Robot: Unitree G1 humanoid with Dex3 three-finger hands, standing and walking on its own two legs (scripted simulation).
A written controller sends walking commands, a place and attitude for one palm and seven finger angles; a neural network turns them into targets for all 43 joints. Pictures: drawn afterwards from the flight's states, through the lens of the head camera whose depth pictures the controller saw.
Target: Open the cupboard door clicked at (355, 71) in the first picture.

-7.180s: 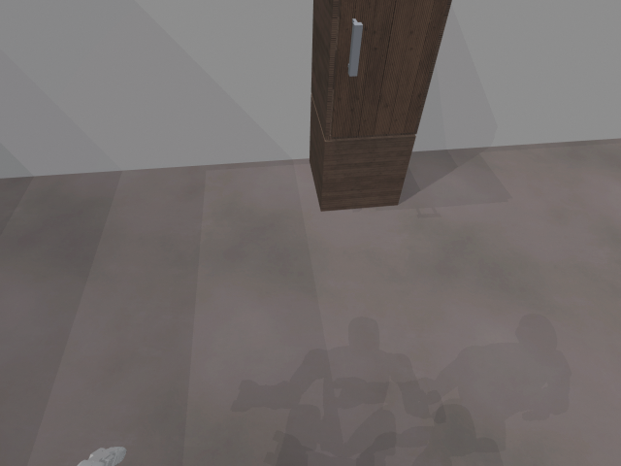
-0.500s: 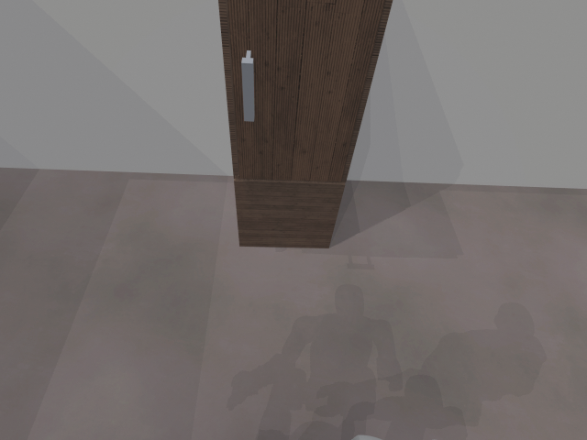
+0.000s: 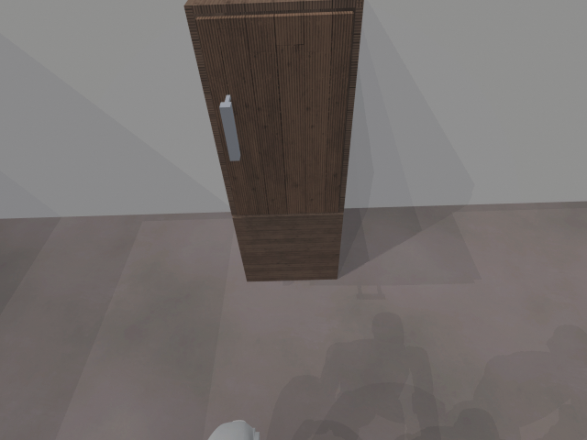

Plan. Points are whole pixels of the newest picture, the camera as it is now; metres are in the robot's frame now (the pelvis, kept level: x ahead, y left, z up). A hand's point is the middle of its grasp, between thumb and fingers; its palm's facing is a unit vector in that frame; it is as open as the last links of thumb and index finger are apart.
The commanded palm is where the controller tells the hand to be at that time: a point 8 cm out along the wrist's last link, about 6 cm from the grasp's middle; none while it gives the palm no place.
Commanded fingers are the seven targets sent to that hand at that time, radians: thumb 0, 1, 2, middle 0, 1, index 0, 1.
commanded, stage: take the last steps up to it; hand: left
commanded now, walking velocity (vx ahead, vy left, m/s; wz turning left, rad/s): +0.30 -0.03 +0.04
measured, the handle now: (231, 128) +0.83 +0.20 -0.01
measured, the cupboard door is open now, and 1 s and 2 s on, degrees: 0 0 0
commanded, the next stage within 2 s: come to a stop and stand still in 0.64 s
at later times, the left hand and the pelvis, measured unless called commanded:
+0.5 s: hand (169, 437) +0.18 +0.23 -0.19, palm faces +0.07 -0.98 -0.16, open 7.4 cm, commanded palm none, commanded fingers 0.00 0.90 0.90 -0.20 -0.30 -0.20 -0.30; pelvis +0.18 +0.05 -0.01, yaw -1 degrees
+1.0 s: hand (223, 317) +0.38 +0.17 -0.17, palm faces +0.02 -0.97 -0.25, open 7.2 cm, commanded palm none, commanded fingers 0.00 0.90 0.90 -0.20 -0.30 -0.20 -0.30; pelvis +0.30 -0.01 -0.01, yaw +0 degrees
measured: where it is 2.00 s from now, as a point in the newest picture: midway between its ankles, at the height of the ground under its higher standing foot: outside the picture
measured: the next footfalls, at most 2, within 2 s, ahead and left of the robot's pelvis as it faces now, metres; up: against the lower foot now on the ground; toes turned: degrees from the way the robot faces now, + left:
left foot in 0.28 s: +0.22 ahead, +0.14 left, +0.00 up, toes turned +8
right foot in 0.76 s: +0.39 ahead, -0.12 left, +0.00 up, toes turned -9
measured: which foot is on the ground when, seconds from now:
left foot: up 0.00-0.26, down 0.28-0.76, up 0.78-1.00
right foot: down 0.00-0.28, up 0.30-0.74, down 0.76-1.00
